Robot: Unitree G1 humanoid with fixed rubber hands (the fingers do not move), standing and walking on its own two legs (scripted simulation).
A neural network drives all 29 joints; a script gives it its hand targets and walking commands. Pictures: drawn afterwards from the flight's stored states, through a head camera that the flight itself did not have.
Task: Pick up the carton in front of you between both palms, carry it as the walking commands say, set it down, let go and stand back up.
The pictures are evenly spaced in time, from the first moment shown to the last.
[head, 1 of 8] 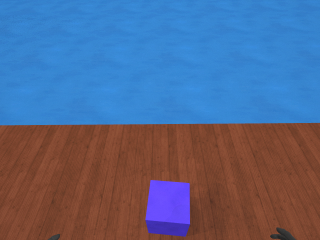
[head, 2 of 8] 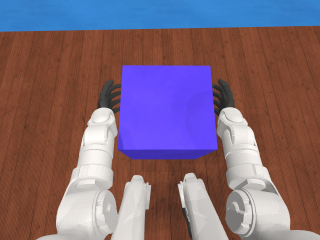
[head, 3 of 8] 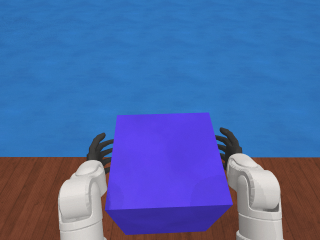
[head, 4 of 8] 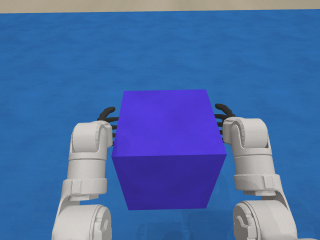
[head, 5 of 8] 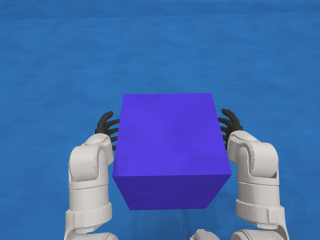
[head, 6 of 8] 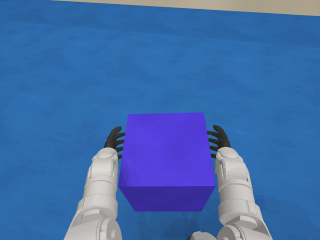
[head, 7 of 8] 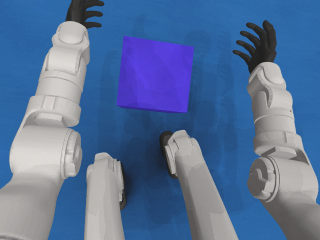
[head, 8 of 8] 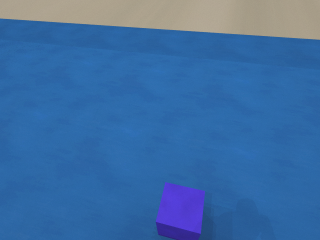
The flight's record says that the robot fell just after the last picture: no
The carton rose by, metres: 0.70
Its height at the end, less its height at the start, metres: -0.06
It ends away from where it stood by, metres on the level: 2.50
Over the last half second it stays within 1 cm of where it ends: yes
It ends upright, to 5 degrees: yes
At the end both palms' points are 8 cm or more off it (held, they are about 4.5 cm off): yes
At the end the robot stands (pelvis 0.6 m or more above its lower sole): yes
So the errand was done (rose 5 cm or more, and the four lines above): yes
